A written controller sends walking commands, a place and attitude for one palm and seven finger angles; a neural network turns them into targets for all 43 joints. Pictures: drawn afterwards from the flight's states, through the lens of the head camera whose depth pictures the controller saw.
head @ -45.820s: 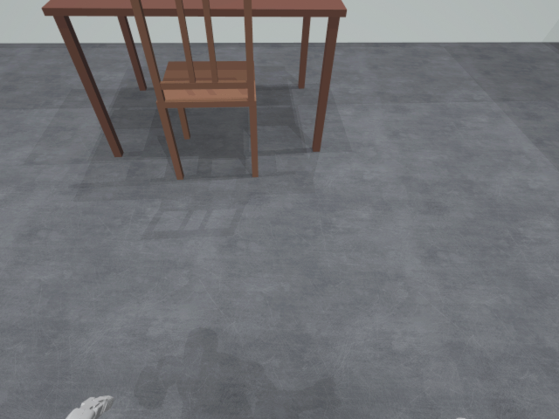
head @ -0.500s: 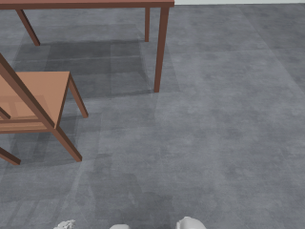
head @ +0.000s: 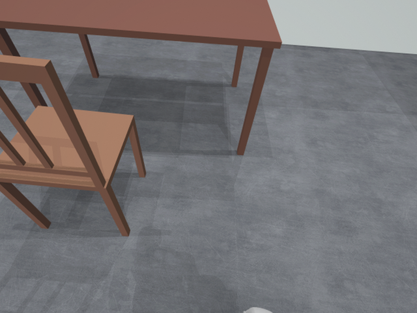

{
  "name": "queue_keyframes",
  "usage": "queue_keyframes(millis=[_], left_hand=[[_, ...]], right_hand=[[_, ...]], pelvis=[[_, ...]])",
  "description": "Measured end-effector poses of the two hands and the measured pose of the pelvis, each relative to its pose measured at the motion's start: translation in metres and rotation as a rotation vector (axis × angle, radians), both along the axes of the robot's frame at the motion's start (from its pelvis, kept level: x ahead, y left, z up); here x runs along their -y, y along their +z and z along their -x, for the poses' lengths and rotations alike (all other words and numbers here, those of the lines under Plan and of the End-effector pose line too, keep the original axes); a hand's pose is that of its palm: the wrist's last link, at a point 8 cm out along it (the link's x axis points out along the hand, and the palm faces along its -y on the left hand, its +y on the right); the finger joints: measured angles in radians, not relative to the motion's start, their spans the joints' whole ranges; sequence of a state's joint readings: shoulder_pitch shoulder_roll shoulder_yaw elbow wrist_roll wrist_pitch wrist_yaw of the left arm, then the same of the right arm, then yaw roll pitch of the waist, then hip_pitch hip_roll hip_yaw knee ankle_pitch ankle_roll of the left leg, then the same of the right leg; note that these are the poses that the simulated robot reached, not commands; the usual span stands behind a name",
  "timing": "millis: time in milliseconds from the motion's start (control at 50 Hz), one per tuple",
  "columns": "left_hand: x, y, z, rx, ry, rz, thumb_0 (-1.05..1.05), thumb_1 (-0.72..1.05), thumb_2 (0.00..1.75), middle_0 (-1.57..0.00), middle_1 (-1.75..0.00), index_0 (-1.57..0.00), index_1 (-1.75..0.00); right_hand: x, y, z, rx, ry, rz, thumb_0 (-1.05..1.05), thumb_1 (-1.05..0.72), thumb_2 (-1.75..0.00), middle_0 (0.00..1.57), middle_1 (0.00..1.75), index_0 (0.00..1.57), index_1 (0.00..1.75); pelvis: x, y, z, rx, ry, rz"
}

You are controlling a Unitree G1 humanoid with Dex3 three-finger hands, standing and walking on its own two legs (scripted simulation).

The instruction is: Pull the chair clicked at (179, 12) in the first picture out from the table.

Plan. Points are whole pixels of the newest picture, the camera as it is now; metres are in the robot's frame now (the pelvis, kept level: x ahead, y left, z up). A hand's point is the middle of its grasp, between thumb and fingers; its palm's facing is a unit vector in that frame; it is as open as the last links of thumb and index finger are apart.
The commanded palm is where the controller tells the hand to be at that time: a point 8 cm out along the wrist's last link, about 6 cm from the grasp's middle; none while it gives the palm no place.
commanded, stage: take the last steps up to it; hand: left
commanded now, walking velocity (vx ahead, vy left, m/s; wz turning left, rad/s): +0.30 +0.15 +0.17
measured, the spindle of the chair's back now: out of the picture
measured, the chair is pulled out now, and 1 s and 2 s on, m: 0.34 0.34 0.34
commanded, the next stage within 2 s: come to a stop and stand still in 0.56 s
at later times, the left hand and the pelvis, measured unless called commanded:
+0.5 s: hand (107, 305) +0.16 +0.22 -0.19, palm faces +0.15 -0.98 -0.15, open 7.2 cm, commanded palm none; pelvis +0.14 +0.04 +0.00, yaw +5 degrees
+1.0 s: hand (112, 218) +0.36 +0.27 -0.18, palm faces +0.07 -0.98 -0.17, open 7.3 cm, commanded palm none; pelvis +0.25 +0.09 -0.01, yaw +6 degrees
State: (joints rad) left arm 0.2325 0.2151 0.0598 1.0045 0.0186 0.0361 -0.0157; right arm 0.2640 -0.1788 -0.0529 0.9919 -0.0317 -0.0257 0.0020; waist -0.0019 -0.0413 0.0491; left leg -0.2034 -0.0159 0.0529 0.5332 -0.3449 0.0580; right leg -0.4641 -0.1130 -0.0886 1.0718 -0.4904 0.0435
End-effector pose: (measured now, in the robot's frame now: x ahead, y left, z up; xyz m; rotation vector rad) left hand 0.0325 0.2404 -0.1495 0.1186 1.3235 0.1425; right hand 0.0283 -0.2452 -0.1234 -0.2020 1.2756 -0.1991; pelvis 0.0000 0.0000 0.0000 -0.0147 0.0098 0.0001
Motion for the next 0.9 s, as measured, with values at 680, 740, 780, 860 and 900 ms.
queue_keyframes(millis=[680, 740, 780, 860, 900], left_hand=[[-0.087, 0.008, -0.164, -0.014, 0.092, -0.021, 0.01, 0.92, 0.90, -0.20, -0.30, -0.20, -0.30], [-0.094, 0.019, -0.209, 0.055, 0.068, -0.042, 0.01, 0.92, 0.90, -0.20, -0.30, -0.20, -0.30], [-0.095, 0.021, -0.239, 0.098, 0.053, -0.054, 0.01, 0.92, 0.90, -0.20, -0.30, -0.20, -0.30], [-0.091, 0.013, -0.286, 0.163, 0.022, -0.070, 0.01, 0.92, 0.90, -0.20, -0.30, -0.20, -0.30], [-0.086, 0.008, -0.300, 0.162, 0.006, -0.061, 0.01, 0.92, 0.90, -0.20, -0.30, -0.20, -0.30]], right_hand=[[-0.097, -0.002, -0.195, -0.014, 0.062, -0.034, 0.00, -0.91, -0.90, 0.20, 0.29, 0.20, 0.30], [-0.113, -0.007, -0.190, -0.093, 0.052, -0.068, 0.00, -0.91, -0.90, 0.20, 0.29, 0.20, 0.30], [-0.121, -0.012, -0.188, -0.142, 0.039, -0.089, 0.00, -0.91, -0.90, 0.20, 0.30, 0.20, 0.30], [-0.126, -0.029, -0.195, -0.199, -0.009, -0.122, 0.00, -0.91, -0.90, 0.20, 0.30, 0.21, 0.30], [-0.125, -0.035, -0.204, -0.202, -0.036, -0.124, 0.00, -0.91, -0.90, 0.20, 0.30, 0.21, 0.30]], pelvis=[[-0.081, 0.005, -0.197, -0.004, 0.071, 0.007], [-0.087, 0.008, -0.213, -0.001, 0.077, 0.005], [-0.087, 0.007, -0.225, 0.005, 0.082, -0.004], [-0.083, -0.006, -0.252, 0.018, 0.075, -0.036], [-0.084, -0.011, -0.259, 0.016, 0.080, -0.024]])
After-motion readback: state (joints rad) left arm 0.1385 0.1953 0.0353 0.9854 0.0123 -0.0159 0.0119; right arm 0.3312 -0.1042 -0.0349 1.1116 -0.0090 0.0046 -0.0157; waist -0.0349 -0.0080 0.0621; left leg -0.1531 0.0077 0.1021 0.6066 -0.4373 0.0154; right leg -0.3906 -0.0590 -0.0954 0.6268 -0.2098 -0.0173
